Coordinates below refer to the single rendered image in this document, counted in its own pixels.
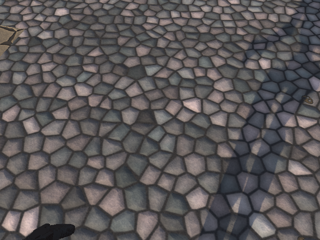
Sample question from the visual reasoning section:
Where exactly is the robot left hand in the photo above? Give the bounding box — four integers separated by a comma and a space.
22, 223, 75, 240

